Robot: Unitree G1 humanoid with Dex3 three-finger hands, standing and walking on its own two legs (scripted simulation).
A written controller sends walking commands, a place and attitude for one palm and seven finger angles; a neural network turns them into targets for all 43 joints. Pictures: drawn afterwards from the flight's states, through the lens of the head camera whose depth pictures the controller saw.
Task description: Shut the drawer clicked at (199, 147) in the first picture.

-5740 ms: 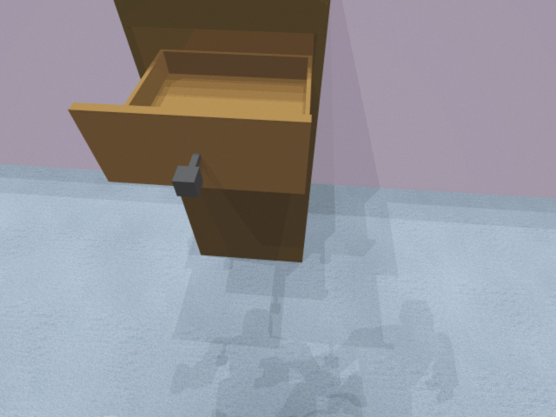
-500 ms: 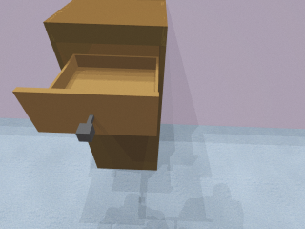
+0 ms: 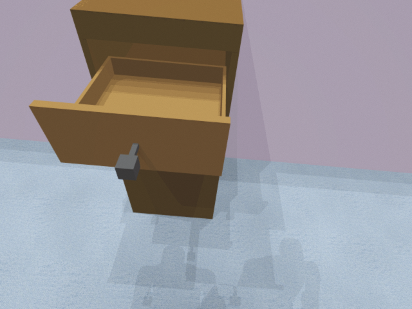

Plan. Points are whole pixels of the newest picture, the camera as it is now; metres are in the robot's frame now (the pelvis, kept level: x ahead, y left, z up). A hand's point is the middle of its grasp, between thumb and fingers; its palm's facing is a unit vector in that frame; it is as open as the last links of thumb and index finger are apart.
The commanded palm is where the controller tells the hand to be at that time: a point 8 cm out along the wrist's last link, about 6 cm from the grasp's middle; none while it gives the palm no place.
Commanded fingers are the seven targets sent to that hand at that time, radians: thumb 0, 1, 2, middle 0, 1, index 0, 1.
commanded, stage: look again from close up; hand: left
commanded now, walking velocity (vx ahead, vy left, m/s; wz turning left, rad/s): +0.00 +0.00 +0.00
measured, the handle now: (130, 159) +0.38 +0.18 +0.08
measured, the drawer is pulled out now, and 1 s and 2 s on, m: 0.30 0.30 0.30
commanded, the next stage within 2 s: shuffle to correct the standing spot in 0.40 s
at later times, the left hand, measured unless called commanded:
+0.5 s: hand out of the picture +0.00 +0.16 -0.18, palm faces +0.02 -0.99 -0.15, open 7.4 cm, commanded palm none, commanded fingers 0.00 0.90 0.90 -0.20 -0.30 -0.20 -0.30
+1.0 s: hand out of the picture +0.02 +0.14 -0.19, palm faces +0.06 -0.99 -0.13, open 7.4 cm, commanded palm none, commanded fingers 0.00 0.90 0.90 -0.20 -0.30 -0.20 -0.30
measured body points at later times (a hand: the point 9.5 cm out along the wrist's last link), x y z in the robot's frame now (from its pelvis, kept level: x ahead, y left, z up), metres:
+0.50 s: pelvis +0.01 +0.00 +0.00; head +0.01 +0.02 +0.45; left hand +0.00 +0.21 -0.16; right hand +0.01 -0.22 -0.15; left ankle +0.06 +0.08 -0.74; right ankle +0.01 -0.13 -0.74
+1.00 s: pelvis +0.08 -0.01 -0.01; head +0.09 +0.01 +0.44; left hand +0.02 +0.19 -0.18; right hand +0.08 -0.23 -0.16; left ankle +0.06 +0.08 -0.74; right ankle +0.01 -0.13 -0.74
